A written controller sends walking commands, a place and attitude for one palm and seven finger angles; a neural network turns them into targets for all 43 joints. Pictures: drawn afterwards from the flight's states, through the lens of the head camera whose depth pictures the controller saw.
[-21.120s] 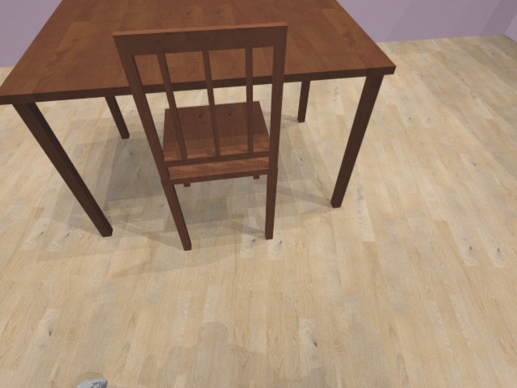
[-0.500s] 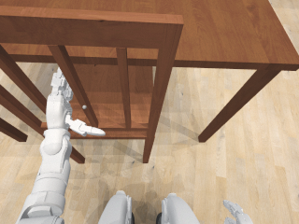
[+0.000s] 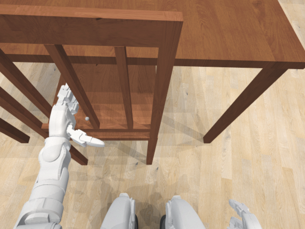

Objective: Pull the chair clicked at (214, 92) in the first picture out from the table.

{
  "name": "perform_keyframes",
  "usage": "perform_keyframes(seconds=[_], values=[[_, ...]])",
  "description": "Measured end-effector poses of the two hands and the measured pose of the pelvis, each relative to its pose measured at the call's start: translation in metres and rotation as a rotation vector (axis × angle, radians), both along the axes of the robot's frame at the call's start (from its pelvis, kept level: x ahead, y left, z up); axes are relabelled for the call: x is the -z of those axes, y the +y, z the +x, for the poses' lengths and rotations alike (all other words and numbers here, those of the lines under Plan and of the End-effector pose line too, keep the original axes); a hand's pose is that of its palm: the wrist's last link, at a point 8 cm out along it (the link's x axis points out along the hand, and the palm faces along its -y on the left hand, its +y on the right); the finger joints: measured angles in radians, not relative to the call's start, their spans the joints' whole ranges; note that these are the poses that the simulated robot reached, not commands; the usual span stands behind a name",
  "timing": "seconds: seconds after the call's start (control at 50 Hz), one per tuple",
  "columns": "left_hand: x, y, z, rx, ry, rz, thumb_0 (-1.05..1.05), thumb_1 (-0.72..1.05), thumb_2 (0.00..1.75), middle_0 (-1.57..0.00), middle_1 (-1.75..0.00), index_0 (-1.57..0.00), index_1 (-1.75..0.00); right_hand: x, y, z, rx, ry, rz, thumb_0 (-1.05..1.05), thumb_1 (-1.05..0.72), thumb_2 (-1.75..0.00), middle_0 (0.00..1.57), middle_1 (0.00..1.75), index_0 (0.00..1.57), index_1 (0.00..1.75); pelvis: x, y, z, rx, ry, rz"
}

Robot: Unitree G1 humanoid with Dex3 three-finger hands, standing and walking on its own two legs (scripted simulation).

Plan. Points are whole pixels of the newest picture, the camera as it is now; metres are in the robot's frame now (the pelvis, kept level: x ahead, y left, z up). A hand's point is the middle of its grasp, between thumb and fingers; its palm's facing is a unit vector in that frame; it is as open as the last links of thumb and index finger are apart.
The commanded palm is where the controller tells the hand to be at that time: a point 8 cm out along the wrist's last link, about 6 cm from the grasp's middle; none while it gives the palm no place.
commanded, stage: hook a spindle and tug to test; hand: left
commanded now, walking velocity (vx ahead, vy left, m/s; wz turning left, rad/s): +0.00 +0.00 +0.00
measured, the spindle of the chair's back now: (81, 97) +0.42 +0.18 +0.06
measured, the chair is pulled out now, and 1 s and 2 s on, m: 0.00 0.00 0.02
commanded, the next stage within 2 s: step backward, pulling the chair out in 1.36 s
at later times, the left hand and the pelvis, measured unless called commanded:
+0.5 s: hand (89, 115) +0.39 +0.17 +0.02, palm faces +0.03 -1.00 -0.02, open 10.0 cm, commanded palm +0.37 +0.22 +0.02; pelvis +0.00 +0.00 +0.00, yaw +0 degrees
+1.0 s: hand (93, 117) +0.39 +0.16 +0.01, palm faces +0.00 -1.00 -0.03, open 5.2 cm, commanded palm +0.35 +0.22 +0.02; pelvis +0.01 +0.00 +0.00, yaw -1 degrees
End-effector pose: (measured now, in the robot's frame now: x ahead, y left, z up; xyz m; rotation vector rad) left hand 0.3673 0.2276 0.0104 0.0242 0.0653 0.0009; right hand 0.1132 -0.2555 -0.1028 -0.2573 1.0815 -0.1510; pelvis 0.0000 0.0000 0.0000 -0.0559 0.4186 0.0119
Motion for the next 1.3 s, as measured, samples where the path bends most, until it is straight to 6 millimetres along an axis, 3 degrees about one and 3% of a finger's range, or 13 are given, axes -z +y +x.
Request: perform_keyframes(seconds=[0.14, 0.28, 0.4, 0.54, 0.7, 0.84, 1.3], values=[[-0.014, -0.004, -0.001, -0.037, -0.098, 0.003, -0.01, -0.5, 0.3, -0.17, -0.42, -0.17, -0.42, -0.001, 0.001, 0.001, -0.02, -0.002, -0.007, 0.01, -0.91, -0.9, 0.21, 0.3, 0.2, 0.3, -0.001, -0.001, 0.002, -0.001, 0.0, 0.004], [-0.005, 0.0, 0.006, -0.017, -0.047, 0.017, -0.01, -0.45, 0.32, -0.28, -0.77, -0.28, -0.78, 0.004, 0.001, -0.001, -0.008, 0.008, 0.002, 0.01, -0.91, -0.9, 0.21, 0.3, 0.2, 0.3, 0.003, -0.001, 0.0, 0.0, 0.005, 0.001], [-0.008, -0.006, -0.002, -0.006, -0.045, -0.003, -0.01, -0.25, 0.41, -0.39, -1.1, -0.39, -1.1, 0.001, 0.004, -0.004, -0.002, 0.013, 0.007, 0.01, -0.91, -0.9, 0.21, 0.3, 0.2, 0.3, -0.002, 0.001, 0.003, 0.001, 0.001, 0.002], [-0.007, -0.007, 0.006, -0.023, -0.076, 0.007, -0.01, 0.1, 0.56, -0.47, -1.35, -0.47, -1.35, 0.004, 0.004, -0.003, -0.013, 0.016, 0.0, 0.01, -0.91, -0.9, 0.21, 0.3, 0.2, 0.3, 0.002, 0.001, 0.002, 0.0, 0.007, 0.001], [-0.005, -0.005, 0.005, -0.017, -0.046, 0.006, 0.0, 0.53, 0.74, -0.49, -1.43, -0.5, -1.43, 0.002, 0.005, -0.004, 0.001, 0.016, 0.005, 0.01, -0.91, -0.9, 0.21, 0.3, 0.2, 0.3, 0.001, 0.003, 0.003, 0.006, 0.006, 0.001], [-0.005, -0.014, 0.002, 0.001, -0.05, -0.005, 0.01, 0.68, 0.82, -0.45, -1.43, -0.47, -1.44, 0.0, 0.006, -0.002, 0.002, 0.008, 0.008, 0.01, -0.91, -0.9, 0.21, 0.3, 0.2, 0.3, -0.001, 0.004, 0.004, 0.008, 0.003, 0.001], [-0.007, -0.017, -0.006, -0.012, -0.029, 0.003, 0.03, 0.77, 0.79, -0.39, -1.42, -0.44, -1.43, -0.009, 0.002, 0.016, 0.024, -0.032, 0.035, 0.01, -0.91, -0.9, 0.21, 0.3, 0.2, 0.3, -0.006, -0.003, 0.019, 0.03, 0.009, 0.016]])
